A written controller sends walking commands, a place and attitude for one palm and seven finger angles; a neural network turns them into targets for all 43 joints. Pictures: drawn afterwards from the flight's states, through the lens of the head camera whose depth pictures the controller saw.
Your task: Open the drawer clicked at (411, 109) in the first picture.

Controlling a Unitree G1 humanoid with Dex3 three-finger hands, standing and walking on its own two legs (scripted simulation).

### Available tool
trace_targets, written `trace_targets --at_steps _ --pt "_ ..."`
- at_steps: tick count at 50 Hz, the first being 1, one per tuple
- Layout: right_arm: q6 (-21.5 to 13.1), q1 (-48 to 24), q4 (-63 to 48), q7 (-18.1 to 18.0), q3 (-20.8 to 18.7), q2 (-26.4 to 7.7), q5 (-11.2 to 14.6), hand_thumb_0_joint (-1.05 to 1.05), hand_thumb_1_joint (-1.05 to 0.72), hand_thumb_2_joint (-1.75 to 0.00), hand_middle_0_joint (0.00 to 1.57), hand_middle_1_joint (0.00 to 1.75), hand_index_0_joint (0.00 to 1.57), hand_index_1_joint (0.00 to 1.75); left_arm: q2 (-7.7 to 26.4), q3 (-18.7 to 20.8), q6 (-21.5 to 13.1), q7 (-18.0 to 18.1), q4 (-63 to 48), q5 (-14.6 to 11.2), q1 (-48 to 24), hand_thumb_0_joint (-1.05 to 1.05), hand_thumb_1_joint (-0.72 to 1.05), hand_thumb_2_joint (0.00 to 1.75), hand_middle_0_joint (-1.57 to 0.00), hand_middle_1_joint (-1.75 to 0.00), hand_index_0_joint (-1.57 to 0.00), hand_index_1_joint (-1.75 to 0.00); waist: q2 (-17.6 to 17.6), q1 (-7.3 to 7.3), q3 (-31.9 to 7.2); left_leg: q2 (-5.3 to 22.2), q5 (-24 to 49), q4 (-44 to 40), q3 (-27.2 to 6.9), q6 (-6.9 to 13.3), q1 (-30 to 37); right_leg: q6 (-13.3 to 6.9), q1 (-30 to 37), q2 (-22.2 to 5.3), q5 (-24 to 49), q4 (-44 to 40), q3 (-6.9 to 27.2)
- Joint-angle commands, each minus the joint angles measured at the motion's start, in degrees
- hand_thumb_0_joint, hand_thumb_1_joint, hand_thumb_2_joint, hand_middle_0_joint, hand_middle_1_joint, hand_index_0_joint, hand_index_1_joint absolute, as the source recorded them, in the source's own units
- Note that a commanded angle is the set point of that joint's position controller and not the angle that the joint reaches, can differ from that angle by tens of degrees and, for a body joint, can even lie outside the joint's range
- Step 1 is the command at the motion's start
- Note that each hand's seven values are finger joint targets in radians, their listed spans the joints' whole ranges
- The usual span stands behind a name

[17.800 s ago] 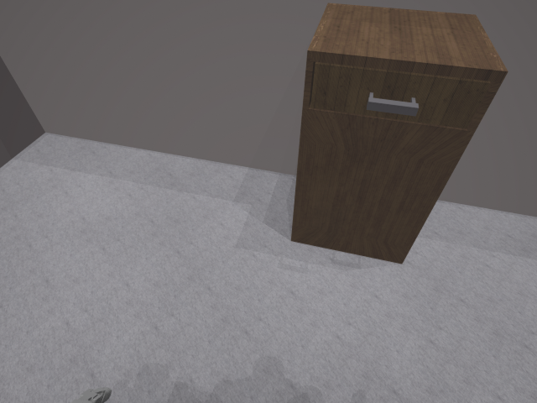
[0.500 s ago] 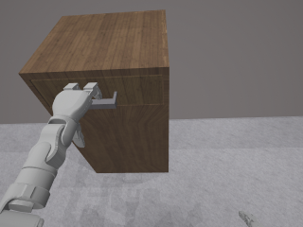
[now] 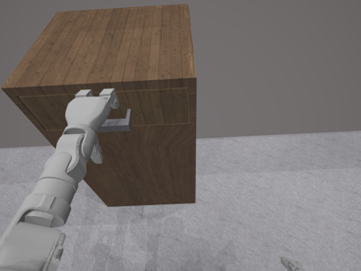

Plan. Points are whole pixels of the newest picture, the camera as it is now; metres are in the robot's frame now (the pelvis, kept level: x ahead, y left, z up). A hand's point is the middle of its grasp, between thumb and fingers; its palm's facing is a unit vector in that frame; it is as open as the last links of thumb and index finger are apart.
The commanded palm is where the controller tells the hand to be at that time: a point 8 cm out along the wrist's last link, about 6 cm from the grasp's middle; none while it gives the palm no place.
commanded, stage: move the hooked fingers above the handle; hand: left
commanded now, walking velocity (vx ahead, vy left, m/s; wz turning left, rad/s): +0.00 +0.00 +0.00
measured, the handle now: (108, 119) +0.50 +0.24 +0.01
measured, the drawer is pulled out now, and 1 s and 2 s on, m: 0.00 0.00 0.00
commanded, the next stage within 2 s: none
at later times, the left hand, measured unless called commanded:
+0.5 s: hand (101, 116) +0.45 +0.23 +0.08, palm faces +0.00 +0.00 -1.00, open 13.8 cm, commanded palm +0.43 +0.24 +0.13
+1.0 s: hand (88, 120) +0.44 +0.26 +0.07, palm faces -0.05 +0.02 -1.00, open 13.8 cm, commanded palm +0.43 +0.25 +0.13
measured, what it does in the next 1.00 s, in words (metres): stands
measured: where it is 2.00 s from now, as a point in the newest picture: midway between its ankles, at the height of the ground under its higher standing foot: outside the picture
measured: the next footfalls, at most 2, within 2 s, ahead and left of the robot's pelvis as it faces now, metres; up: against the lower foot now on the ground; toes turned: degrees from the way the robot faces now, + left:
none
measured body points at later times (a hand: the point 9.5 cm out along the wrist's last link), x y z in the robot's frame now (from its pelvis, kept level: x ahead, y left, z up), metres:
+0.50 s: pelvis +0.00 -0.01 -0.01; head +0.06 -0.04 +0.44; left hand +0.44 +0.23 +0.13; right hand +0.06 -0.29 -0.14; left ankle -0.04 +0.11 -0.73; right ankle -0.01 -0.12 -0.73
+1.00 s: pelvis -0.01 +0.00 -0.01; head +0.05 -0.01 +0.44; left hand +0.44 +0.26 +0.13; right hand +0.06 -0.27 -0.14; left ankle -0.04 +0.11 -0.73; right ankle -0.01 -0.12 -0.73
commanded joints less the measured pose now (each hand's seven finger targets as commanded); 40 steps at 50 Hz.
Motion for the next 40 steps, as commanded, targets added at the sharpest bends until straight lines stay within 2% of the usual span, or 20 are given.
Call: trace_targets --at_steps 1,5,9,10,12,15,16,19,20,23,24,25,28,30,31,32,33,36,37,40 --pt "-1.42 1.17 -6.13 -0.37 -2.86 -7.37 -0.02 0.0 -0.9 -0.9 0.2 0.3 0.2 0.3 15.38 7.03 1.13 3.25 -10.25 0.92 -24.94 0.0 -0.5 0.3 -0.3 -1.2 -0.3 -1.2 -0.32 -0.04 -23.13 -0.05 30.97 -0.44 0.42 0.36 7.64 -2.69 11.71 1.7 23.12 0.18 -1.57" --pt "-1.22 2.57 -5.91 -0.48 -3.4 -7.73 0.05 0.0 -0.9 -0.9 0.2 0.3 0.2 0.3 11.34 3.44 0.87 1.7 -8.01 -0.12 -25.51 0.0 -0.5 0.3 -0.3 -1.2 -0.3 -1.2 -3.76 -2.15 -21.72 0.0 30.63 0.35 0.5 0.96 7.78 -2.2 10.34 1.87 23.74 -0.44 -1.65" --pt "-1.04 3.8 -5.13 -1.06 -3.41 -7.82 -0.02 0.0 -0.9 -0.9 0.2 0.3 0.2 0.3 14.28 5.43 -1.14 1.2 -5.45 -0.14 -27.69 0.0 -0.5 0.3 -0.3 -1.2 -0.3 -1.2 -4.38 -2.32 -20.93 -0.6 26.18 0.56 0.87 1.48 5.61 -2.07 10.53 1.73 23.42 -0.51 -1.16" --pt "-0.97 4.07 -4.92 -1.21 -3.31 -7.98 -0.07 0.0 -0.9 -0.9 0.2 0.3 0.2 0.3 14.4 4.97 -1.73 1.24 -4.74 0.07 -29.76 0.0 -0.5 0.3 -0.3 -1.2 -0.3 -1.2 -4.22 -3.12 -20.08 -0.81 25.18 0.69 0.72 1.4 4.68 -2.13 9.94 1.7 22.7 -0.54 -1.17" --pt "-1.02 4.58 -4.34 -1.39 -3.34 -7.88 0.04 0.0 -0.9 -0.9 0.2 0.3 0.2 0.3 15.94 6.14 -2.74 2.01 -2.19 0.6 -31.36 0.0 -0.5 0.3 -0.3 -1.2 -0.3 -1.2 -3.83 -3.28 -18.42 -0.82 22.48 0.7 0.79 1.48 3.11 -2.12 8.39 1.64 20.95 -0.48 -0.91" --pt "-1.1 5.87 -4.07 -1.5 -3.52 -8.0 -0.39 0.0 -0.9 -0.9 0.2 0.3 0.2 0.3 19.25 8.8 -4.0 3.99 -1.47 1.52 -33.74 0.0 -0.5 0.3 -0.3 -1.2 -0.3 -1.2 -2.19 -2.92 -22.3 -1.1 23.53 1.46 0.77 1.36 2.28 -2.28 9.63 1.66 21.82 0.6 -0.62" --pt "-1.23 6.23 -4.06 -1.32 -3.5 -7.73 -0.35 0.0 -0.9 -0.9 0.2 0.3 0.2 0.3 18.9 8.36 -4.22 4.68 -1.41 1.57 -35.37 0.0 -0.5 0.3 -0.3 -1.2 -0.3 -1.2 -0.08 -3.04 -22.68 -1.11 23.88 1.79 0.79 1.3 2.1 -2.34 9.03 1.66 22.29 0.97 -0.52" --pt "-1.2 6.77 -4.01 -0.87 -3.9 -7.77 -0.62 0.0 -0.9 -0.9 0.2 0.3 0.2 0.3 20.23 10.53 -3.82 6.17 0.8 1.89 -32.26 0.0 -0.5 0.3 -0.3 -1.2 -0.3 -1.2 -0.02 -2.05 -25.34 -0.94 26.15 2.41 1.4 1.18 2.02 -2.26 10.31 1.8 24.64 1.74 -0.45" --pt "-1.09 7.09 -4.02 -0.8 -3.92 -7.89 -0.79 0.0 -0.9 -0.9 0.2 0.3 0.2 0.3 21.06 11.45 -3.5 6.37 1.79 1.9 -31.48 0.0 -0.5 0.3 -0.3 -1.2 -0.3 -1.2 -0.58 -1.83 -26.64 -1.04 26.99 2.48 1.42 1.18 1.37 -2.28 11.88 1.83 25.68 2.0 -0.47" --pt "-0.86 6.93 -4.17 -0.56 -3.9 -8.26 -0.37 0.0 -0.9 -0.9 0.2 0.3 0.2 0.3 19.8 10.28 -1.61 5.97 5.97 1.54 -28.33 0.0 -0.5 0.3 -0.3 -1.2 -0.3 -1.2 -4.0 -2.06 -23.17 -0.77 23.77 1.6 2.2 1.36 -1.2 -1.8 11.75 1.76 24.88 1.1 -0.68" --pt "-0.74 6.68 -4.41 -0.55 -3.73 -8.47 -0.14 0.0 -0.9 -0.9 0.2 0.3 0.2 0.3 19.07 9.03 -1.11 5.46 6.56 1.49 -28.38 0.0 -0.5 0.3 -0.3 -1.2 -0.3 -1.2 -3.96 -2.32 -22.05 -0.79 22.68 1.19 2.33 1.4 -1.86 -1.76 11.6 1.67 24.29 0.75 -0.55" --pt "-0.69 6.74 -4.6 -0.64 -3.85 -8.67 -0.13 0.0 -0.9 -0.9 0.2 0.3 0.2 0.3 19.65 9.86 -1.06 4.97 7.1 1.44 -27.9 0.0 -0.5 0.3 -0.3 -1.2 -0.3 -1.2 -5.88 -2.27 -22.59 -0.8 22.65 1.07 2.39 1.65 -2.12 -1.67 12.86 1.71 24.42 0.43 -0.41" --pt "-0.65 6.59 -5.18 -1.13 -3.93 -8.96 0.08 0.0 -0.9 -0.9 0.2 0.3 0.2 0.3 20.68 9.46 -1.98 3.51 5.13 1.16 -28.57 0.0 -0.5 0.3 -0.3 -1.2 -0.3 -1.2 -4.73 -2.44 -22.71 -0.88 20.12 0.63 2.72 2.0 -2.06 -1.34 13.47 1.41 23.55 -0.34 0.4" --pt "-0.71 7.22 -4.96 -1.55 -3.97 -9.07 0.11 0.0 -0.9 -0.9 0.2 0.3 0.2 0.3 21.2 9.78 -3.64 2.85 3.96 1.02 -30.61 0.0 -0.5 0.3 -0.3 -1.2 -0.3 -1.2 -6.36 -3.51 -21.92 -0.76 19.74 0.66 2.25 2.27 -1.97 -1.26 13.1 1.43 22.75 -0.74 0.38" --pt "-0.84 7.1 -5.08 -1.6 -4.16 -8.89 0.14 0.0 -0.9 -0.9 0.2 0.3 0.2 0.3 19.84 8.5 -4.82 2.73 1.64 0.76 -31.67 0.0 -0.5 0.3 -0.3 -1.2 -0.3 -1.2 -4.18 -3.67 -22.11 -0.75 19.61 0.62 2.11 2.29 -0.67 -1.33 11.8 1.48 21.94 -0.81 0.51" --pt "-0.95 7.42 -5.01 -1.68 -4.28 -8.71 0.09 0.0 -0.9 -0.9 0.2 0.3 0.2 0.3 20.48 9.47 -5.87 2.88 0.67 0.71 -31.09 0.0 -0.5 0.3 -0.3 -1.2 -0.3 -1.2 -3.51 -3.22 -22.69 -0.81 20.02 0.74 1.98 2.34 0.06 -1.51 11.8 1.62 21.7 -0.68 0.53" --pt "-1.08 7.34 -4.89 -1.73 -4.4 -8.65 -0.1 0.0 -0.9 -0.9 0.2 0.3 0.2 0.3 20.73 9.43 -6.92 3.26 -1.28 0.9 -32.53 0.0 -0.5 0.3 -0.3 -1.2 -0.3 -1.2 -1.01 -3.44 -23.34 -0.75 20.64 1.02 1.88 2.27 1.34 -1.64 10.73 1.67 21.56 -0.54 0.59" --pt "-1.43 8.03 -4.26 -1.44 -4.77 -8.06 -0.42 0.0 -0.9 -0.9 0.2 0.3 0.2 0.3 19.81 9.52 -8.69 4.97 -4.35 0.93 -33.55 0.0 -0.5 0.3 -0.3 -1.2 -0.3 -1.2 1.78 -3.41 -24.91 -0.49 24.02 1.82 1.08 1.93 4.32 -2.06 8.61 2.02 21.19 0.18 -0.09" --pt "-1.42 7.97 -3.98 -1.4 -4.73 -8.21 -0.3 0.0 -0.9 -0.9 0.2 0.3 0.2 0.3 21.6 11.74 -8.25 5.69 -1.56 1.11 -30.94 0.0 -0.5 0.3 -0.3 -1.2 -0.3 -1.2 0.67 -2.88 -23.03 -0.47 23.58 1.81 1.05 1.82 3.33 -2.17 7.9 2.28 20.31 0.25 -0.42" --pt "-1.51 7.51 -3.21 -1.1 -4.04 -8.62 0.07 0.0 -0.9 -0.9 0.2 0.3 0.2 0.3 20.63 10.3 -5.57 7.32 4.11 1.45 -33.07 0.0 -0.5 0.3 -0.3 -1.2 -0.3 -1.2 -1.88 -4.14 -16.99 -0.52 18.05 0.6 0.86 1.57 -0.6 -2.15 4.86 2.25 14.99 -0.69 -1.02"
